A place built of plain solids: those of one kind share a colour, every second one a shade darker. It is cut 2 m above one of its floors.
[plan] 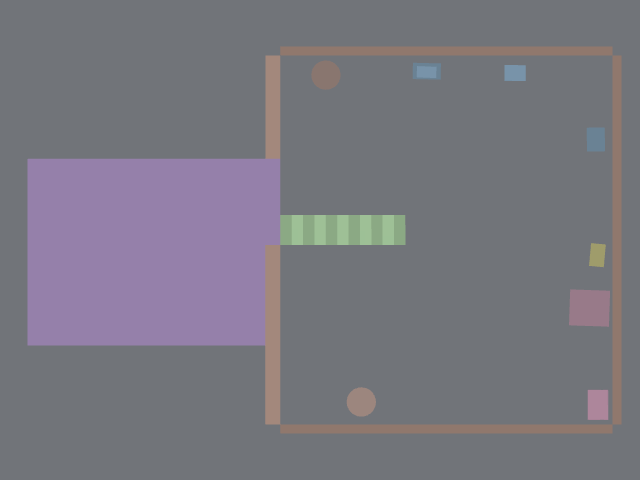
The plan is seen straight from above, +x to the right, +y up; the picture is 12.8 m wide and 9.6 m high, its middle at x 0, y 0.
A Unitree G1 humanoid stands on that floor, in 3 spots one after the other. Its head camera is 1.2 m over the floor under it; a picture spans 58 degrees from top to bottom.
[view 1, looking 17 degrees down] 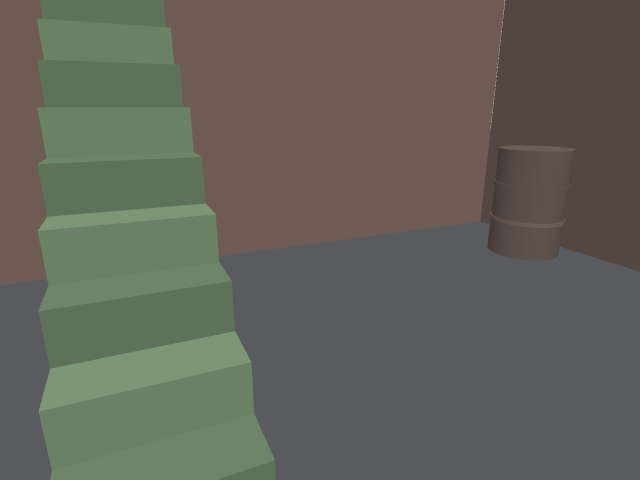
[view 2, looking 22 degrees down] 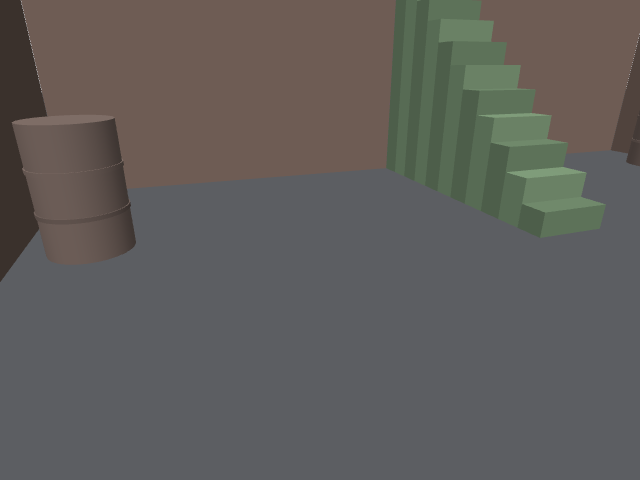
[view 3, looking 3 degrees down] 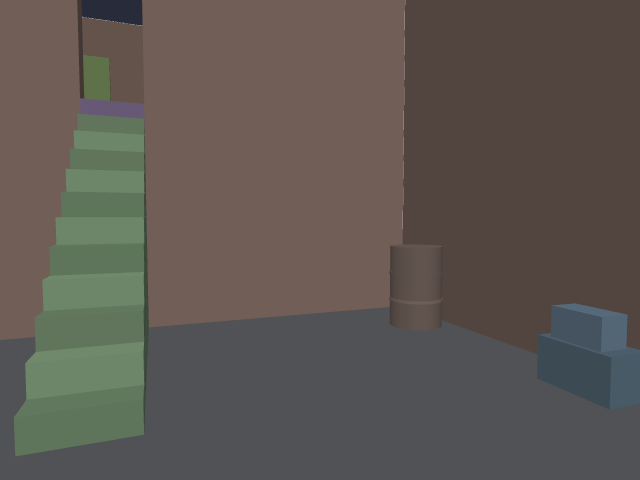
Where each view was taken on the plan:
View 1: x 2.71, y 0.20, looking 156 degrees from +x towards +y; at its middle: wall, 4.01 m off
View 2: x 4.02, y -2.64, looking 161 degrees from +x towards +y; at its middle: ground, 3.20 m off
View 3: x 4.23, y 0.57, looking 159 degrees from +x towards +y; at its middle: wall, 5.39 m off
